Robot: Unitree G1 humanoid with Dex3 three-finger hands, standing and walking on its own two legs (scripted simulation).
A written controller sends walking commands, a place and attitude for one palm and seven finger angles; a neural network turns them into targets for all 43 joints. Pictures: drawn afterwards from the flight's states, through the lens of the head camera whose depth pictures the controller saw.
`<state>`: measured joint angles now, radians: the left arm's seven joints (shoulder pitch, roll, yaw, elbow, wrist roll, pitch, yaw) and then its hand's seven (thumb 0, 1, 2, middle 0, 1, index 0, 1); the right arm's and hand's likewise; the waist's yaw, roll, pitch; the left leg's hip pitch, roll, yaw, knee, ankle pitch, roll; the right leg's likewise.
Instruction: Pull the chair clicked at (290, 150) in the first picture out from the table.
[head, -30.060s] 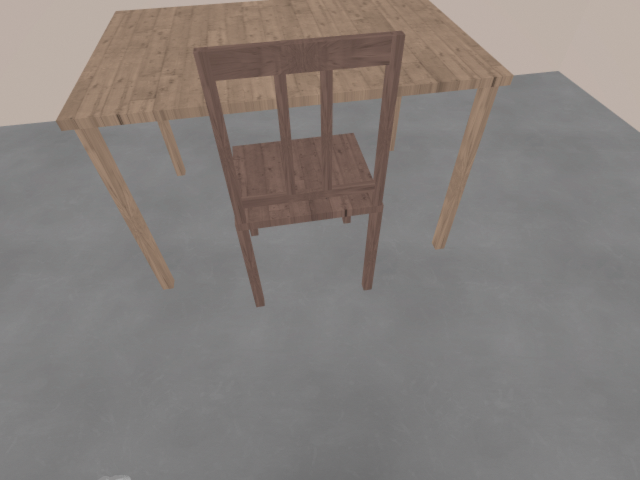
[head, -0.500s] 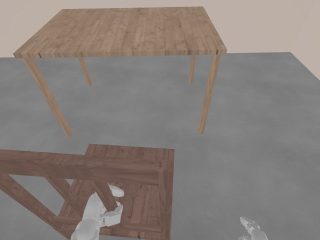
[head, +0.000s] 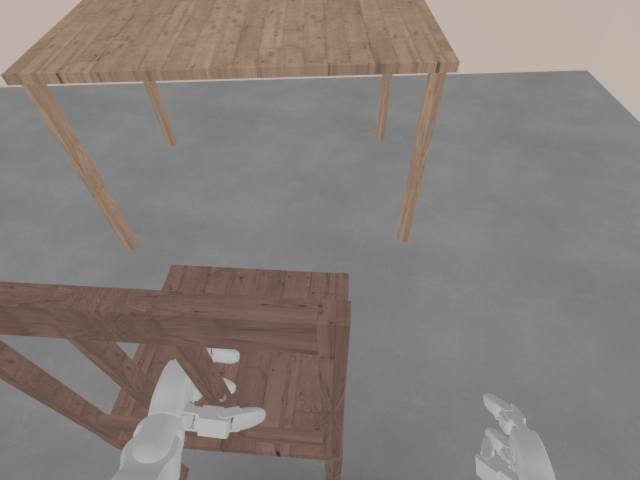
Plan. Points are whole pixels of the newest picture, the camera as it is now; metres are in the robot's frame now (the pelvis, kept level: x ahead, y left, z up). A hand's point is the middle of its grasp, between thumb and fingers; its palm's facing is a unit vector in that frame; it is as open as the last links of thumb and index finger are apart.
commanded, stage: open the thumb and straighten the fingers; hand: left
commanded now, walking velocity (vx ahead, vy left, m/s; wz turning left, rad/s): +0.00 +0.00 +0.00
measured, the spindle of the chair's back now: (142, 389) +0.25 +0.25 -0.04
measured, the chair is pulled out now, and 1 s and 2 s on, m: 0.70 0.70 0.70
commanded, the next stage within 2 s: draw the fingers out of the gap in 0.42 s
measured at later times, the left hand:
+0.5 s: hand (225, 398) +0.24 +0.14 -0.04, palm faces +0.00 -0.98 -0.19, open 17.3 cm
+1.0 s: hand (210, 465) +0.16 +0.14 -0.04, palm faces +0.04 -0.98 -0.18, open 17.5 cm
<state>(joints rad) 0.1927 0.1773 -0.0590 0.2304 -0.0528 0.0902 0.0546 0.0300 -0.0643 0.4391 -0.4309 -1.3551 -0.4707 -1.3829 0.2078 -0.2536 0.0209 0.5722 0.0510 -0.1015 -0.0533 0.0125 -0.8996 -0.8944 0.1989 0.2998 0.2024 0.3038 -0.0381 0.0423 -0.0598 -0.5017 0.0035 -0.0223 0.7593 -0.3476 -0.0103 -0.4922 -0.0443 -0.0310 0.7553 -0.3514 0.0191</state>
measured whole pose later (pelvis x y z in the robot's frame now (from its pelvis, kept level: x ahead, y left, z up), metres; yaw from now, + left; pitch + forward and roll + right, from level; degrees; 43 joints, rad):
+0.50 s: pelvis +0.03 -0.01 -0.02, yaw +1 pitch +9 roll -1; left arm 0.34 0.18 -0.07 -0.03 -0.05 0.24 0.05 -0.01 -0.54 0.20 -0.03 -0.10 -0.03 -0.10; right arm 0.26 -0.25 0.04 0.51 0.03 -0.14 -0.09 0.01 -0.90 -0.89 0.20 0.30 0.20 0.30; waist -0.03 0.06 -0.12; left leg -0.62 0.00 -0.06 0.91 -0.46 -0.02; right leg -0.59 -0.04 -0.06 0.90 -0.47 0.01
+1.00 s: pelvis +0.03 +0.00 -0.03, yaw +2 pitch +10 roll -1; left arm 0.68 0.19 -0.10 -0.26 -0.03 0.20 0.04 -0.01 -0.54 0.20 0.00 -0.01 0.00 0.00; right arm 0.25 -0.22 0.02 0.47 0.03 -0.16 -0.11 0.01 -0.90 -0.89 0.20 0.30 0.20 0.30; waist -0.01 0.06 -0.16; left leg -0.67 0.00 -0.07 0.99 -0.49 -0.02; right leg -0.63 -0.04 -0.07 0.96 -0.49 0.01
